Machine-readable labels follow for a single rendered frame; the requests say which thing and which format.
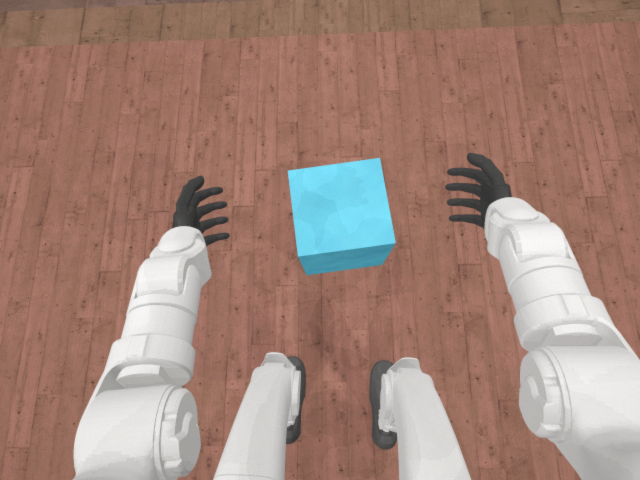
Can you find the robot left shin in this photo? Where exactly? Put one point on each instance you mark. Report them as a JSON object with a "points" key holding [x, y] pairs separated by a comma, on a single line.
{"points": [[275, 357]]}

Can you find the robot right hand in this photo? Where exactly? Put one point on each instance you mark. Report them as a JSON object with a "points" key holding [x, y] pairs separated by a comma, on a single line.
{"points": [[492, 188]]}

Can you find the carton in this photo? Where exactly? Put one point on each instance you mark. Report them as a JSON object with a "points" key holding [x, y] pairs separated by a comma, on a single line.
{"points": [[341, 216]]}

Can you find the robot right upper arm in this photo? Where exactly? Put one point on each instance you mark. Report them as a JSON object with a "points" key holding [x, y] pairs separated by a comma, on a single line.
{"points": [[586, 400]]}

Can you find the robot left hand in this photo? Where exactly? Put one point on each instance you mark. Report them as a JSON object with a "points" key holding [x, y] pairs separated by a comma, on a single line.
{"points": [[188, 214]]}

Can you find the robot left forearm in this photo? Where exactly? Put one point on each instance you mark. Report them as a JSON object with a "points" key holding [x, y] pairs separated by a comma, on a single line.
{"points": [[156, 343]]}

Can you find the robot left upper arm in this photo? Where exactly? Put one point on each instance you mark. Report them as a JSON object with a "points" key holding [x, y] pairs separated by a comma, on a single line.
{"points": [[145, 433]]}

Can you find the robot left foot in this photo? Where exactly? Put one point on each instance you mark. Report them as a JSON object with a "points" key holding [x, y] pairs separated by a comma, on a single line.
{"points": [[293, 431]]}

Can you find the robot right forearm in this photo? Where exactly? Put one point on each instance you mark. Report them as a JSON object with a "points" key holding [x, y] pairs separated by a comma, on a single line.
{"points": [[552, 301]]}

